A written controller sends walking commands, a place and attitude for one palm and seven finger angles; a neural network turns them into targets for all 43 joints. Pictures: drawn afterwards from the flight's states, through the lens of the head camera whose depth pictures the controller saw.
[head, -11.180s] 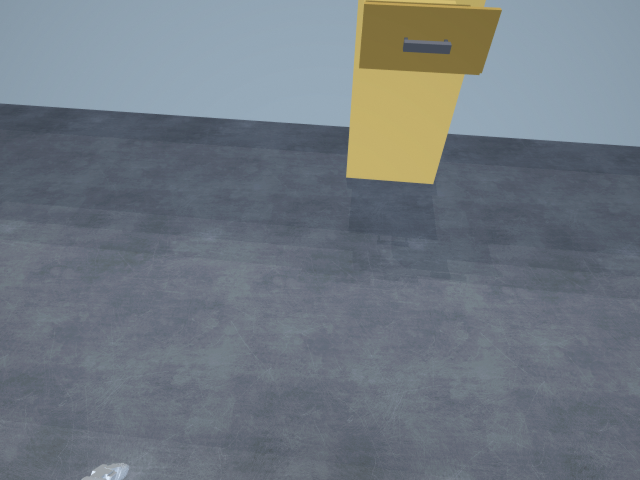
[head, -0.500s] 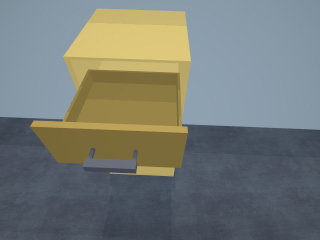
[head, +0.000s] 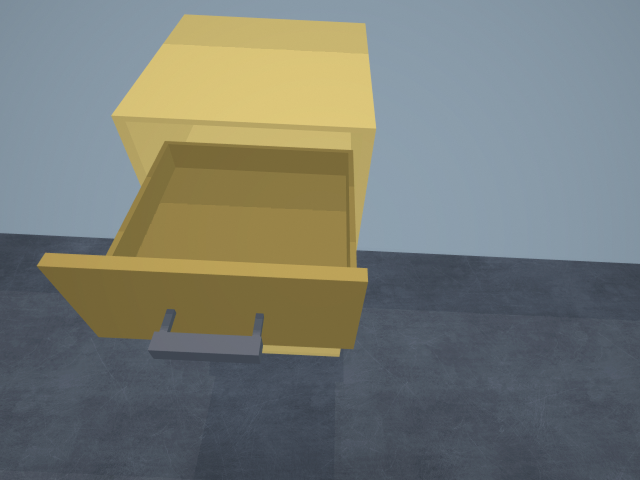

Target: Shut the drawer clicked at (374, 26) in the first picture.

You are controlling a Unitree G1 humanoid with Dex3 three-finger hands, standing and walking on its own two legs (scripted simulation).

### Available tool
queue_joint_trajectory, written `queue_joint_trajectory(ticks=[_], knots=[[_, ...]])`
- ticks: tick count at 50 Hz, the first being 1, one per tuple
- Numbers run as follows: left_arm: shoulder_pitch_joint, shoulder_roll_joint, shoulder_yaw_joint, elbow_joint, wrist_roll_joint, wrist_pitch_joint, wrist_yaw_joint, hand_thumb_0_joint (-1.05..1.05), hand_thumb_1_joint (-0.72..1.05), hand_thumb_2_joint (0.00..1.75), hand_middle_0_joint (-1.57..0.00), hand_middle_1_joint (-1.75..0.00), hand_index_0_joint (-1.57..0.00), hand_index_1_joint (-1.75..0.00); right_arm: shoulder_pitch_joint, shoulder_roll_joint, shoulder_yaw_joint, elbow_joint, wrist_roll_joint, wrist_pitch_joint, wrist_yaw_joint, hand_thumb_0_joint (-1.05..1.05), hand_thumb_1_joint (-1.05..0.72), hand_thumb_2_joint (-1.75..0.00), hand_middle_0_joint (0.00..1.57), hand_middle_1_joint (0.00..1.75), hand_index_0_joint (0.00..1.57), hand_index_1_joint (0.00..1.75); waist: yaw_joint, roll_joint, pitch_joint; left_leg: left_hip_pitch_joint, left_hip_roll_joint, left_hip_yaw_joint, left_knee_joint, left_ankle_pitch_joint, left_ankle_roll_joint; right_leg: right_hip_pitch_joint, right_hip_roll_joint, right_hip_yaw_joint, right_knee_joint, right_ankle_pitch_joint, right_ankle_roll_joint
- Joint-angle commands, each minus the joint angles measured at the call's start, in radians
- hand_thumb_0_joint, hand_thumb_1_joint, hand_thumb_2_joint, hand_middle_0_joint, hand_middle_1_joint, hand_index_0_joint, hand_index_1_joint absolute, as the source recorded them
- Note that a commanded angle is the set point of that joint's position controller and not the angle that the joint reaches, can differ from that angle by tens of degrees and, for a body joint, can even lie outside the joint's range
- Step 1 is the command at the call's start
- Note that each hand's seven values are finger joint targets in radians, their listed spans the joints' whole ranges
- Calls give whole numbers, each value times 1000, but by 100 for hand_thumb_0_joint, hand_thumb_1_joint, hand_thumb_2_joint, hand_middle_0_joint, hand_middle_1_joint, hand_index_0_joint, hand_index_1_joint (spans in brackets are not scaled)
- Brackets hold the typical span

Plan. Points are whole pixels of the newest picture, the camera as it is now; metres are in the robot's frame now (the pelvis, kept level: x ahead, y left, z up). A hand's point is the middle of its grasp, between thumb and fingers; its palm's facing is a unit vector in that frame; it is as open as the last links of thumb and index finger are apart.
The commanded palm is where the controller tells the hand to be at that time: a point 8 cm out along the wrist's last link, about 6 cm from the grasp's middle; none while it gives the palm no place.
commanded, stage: raise the hand and make a fist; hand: left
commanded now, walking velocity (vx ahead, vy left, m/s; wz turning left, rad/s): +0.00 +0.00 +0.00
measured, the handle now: (211, 332) +0.29 +0.16 +0.01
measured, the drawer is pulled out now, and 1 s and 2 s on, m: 0.30 0.30 0.30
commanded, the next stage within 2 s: bring the fist close to the handle in 1.86 s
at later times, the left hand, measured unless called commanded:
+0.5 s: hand out of the picture +0.12 +0.15 -0.01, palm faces +0.09 -0.99 -0.05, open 5.4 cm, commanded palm +0.10 +0.20 +0.00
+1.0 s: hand (185, 472) +0.13 +0.14 +0.04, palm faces +0.02 -1.00 -0.04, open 3.2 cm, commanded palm +0.09 +0.19 +0.06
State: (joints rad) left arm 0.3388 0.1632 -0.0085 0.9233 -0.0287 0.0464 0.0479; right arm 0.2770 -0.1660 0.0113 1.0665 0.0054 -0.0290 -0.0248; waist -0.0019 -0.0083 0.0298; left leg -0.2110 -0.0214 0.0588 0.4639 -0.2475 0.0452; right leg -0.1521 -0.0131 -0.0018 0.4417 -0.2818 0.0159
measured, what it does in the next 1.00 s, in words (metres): lowers itself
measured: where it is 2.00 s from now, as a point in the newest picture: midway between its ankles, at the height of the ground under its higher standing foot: outside the picture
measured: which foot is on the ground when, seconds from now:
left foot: down 0.00-1.00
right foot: down 0.00-1.00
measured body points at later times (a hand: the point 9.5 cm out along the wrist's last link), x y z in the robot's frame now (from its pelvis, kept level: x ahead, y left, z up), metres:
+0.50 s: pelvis -0.04 -0.04 -0.08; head +0.00 -0.04 +0.37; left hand +0.11 +0.20 -0.01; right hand +0.22 -0.25 -0.12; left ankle +0.00 +0.09 -0.74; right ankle -0.03 -0.13 -0.74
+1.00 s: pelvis -0.02 -0.02 -0.05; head +0.00 -0.03 +0.40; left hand +0.12 +0.20 +0.05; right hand +0.17 -0.26 -0.11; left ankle +0.00 +0.09 -0.74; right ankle -0.03 -0.13 -0.74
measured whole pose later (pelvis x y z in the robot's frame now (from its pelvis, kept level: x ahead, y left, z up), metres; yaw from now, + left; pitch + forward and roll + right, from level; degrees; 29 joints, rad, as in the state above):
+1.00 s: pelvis -0.02 -0.02 -0.05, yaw +2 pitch +8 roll -1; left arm 0.73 0.20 0.07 -0.35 -0.26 -0.34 -0.22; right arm 0.26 -0.24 -0.04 0.53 0.06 -0.26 -0.05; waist 0.01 0.04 -0.12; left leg -0.64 0.01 0.00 0.93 -0.43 0.02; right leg -0.56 0.00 -0.07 0.90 -0.48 -0.02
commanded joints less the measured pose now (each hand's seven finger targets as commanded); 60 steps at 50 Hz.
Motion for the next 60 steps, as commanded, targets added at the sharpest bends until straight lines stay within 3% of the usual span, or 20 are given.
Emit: queue_joint_trajectory(ticks=[1,2,3,4,5,6,8,10,12,13,16,19,21,26,28,31,34,41,45,60], knots=[[109,41,-3,-990,-100,-117,92,0,90,90,-26,-37,-26,-37,-86,-147,-33,-333,33,-281,-51,0,-90,-90,20,30,20,30,-26,233,-290,206,88,-118,-66,485,-77,-159,10,-85,145,22,-39],[72,-42,-38,-978,-118,-111,77,0,90,90,-28,-39,-28,-39,-40,-167,-45,-305,37,-284,-39,0,-90,-90,20,30,20,30,-50,109,-147,116,82,-115,-36,377,-60,-215,6,-90,132,3,-29],[14,-19,-25,-1033,-122,-157,57,0,90,90,-30,-41,-30,-41,-64,-191,-61,-369,25,-295,-30,0,-90,-90,20,30,20,30,-65,57,-43,16,65,-129,11,234,-49,-266,10,-107,106,2,-29],[85,7,23,-991,-119,-210,31,0,90,90,-32,-43,-32,-43,-76,-207,-76,-399,7,-300,-21,0,-90,-90,20,30,20,30,-55,-22,-49,-66,49,-124,64,150,-42,-293,15,-122,99,25,-32],[250,-11,53,-907,-131,-265,-8,0,90,90,-34,-45,-34,-45,-98,-201,-84,-432,-2,-296,-11,0,-90,-90,20,30,20,30,-15,-111,-54,-142,45,-119,109,124,-44,-318,26,-138,133,18,-35],[386,-25,66,-867,-142,-330,-59,0,90,90,-36,-47,-36,-47,-121,-196,-96,-469,2,-292,7,0,-90,-90,20,30,20,30,24,-124,-100,-182,38,-100,155,157,-52,-311,32,-140,178,37,-41],[464,-70,55,-824,-177,-477,-187,0,90,90,-40,-52,-40,-52,-171,-188,-105,-525,0,-272,35,0,-90,-90,20,30,20,30,42,-227,-102,-324,30,-73,258,102,-63,-416,33,-135,297,38,-40],[402,11,114,-920,-200,-626,-283,0,90,90,-44,-56,-44,-56,-193,-194,-114,-591,0,-272,51,0,-90,-90,20,30,20,30,52,-146,-180,-429,18,-57,354,41,-55,-464,22,-88,388,24,-46],[268,124,163,-1181,-195,-753,-313,0,90,90,-48,-60,-48,-60,-190,-180,-116,-640,-8,-283,63,0,-90,-90,20,30,20,30,59,117,-334,-392,21,-50,422,54,-46,-494,19,-45,467,-4,-61],[281,148,191,-1227,-196,-783,-309,0,90,90,-50,-62,-50,-62,-182,-169,-119,-653,-11,-285,62,0,-90,-90,20,30,20,30,57,160,-382,-373,29,-53,451,74,-41,-521,23,-40,490,-9,-64],[216,136,218,-1245,-225,-733,-275,0,90,90,-56,-69,-56,-69,-171,-171,-107,-670,7,-249,35,0,-90,-90,20,30,20,30,0,80,-273,-469,29,-77,477,-78,-27,-597,29,-25,458,-131,-53],[169,112,161,-1280,-250,-650,-294,0,90,90,-62,-75,-62,-75,-165,-180,-89,-714,33,-238,-1,0,-90,-90,20,30,20,30,-34,45,-208,-537,21,-77,493,-235,-18,-614,12,46,361,-351,-42],[137,145,138,-1344,-241,-598,-317,0,90,90,-66,-80,-66,-80,-129,-184,-82,-723,39,-237,-22,0,-90,-90,20,30,20,30,-53,46,-263,-494,21,-71,518,-170,-5,-572,5,82,328,-288,-32],[213,205,232,-1271,-254,-459,-353,0,90,90,-76,-91,-76,-91,-128,-167,-72,-711,45,-221,-46,0,-90,-90,20,30,20,30,-19,-1,-302,-467,21,-81,493,-58,-8,-437,-8,83,309,-76,-6],[258,179,251,-1259,-278,-422,-353,0,90,90,-80,-95,-80,-95,-139,-155,-66,-711,45,-215,-48,0,-90,-90,20,30,20,30,0,-25,-297,-461,19,-85,466,-29,-14,-383,-23,75,302,12,7],[311,202,321,-1217,-296,-403,-339,0,90,90,-86,-101,-86,-101,-166,-146,-67,-697,47,-211,-54,0,-90,-90,20,30,20,30,26,-65,-273,-452,20,-90,442,-4,-21,-328,-36,86,290,104,26],[362,158,273,-1290,-300,-430,-344,0,90,90,-92,-108,-92,-108,-151,-141,-66,-706,47,-231,-43,0,-90,-90,20,30,20,30,29,-36,-288,-408,16,-85,407,40,-20,-306,-35,51,303,187,23],[369,140,189,-1405,-282,-486,-323,0,90,90,-106,-123,-106,-123,-138,-162,-71,-700,49,-288,-31,0,-90,-90,20,30,20,30,3,-13,-227,-350,19,-87,372,8,-10,-384,-6,7,283,30,-5],[394,138,174,-1472,-261,-480,-284,0,90,90,-114,-132,-114,-132,-130,-162,-72,-719,53,-297,-25,0,-90,-90,20,30,20,30,13,24,-240,-323,22,-84,339,-20,-8,-400,9,-30,292,-55,-24],[438,87,55,-1683,-196,-284,-216,0,90,90,-140,-160,-140,-160,-150,-149,-26,-778,58,-260,1,0,-90,-90,20,30,20,30,20,42,-169,-240,43,-107,249,0,-12,-357,31,-101,282,-11,-31]])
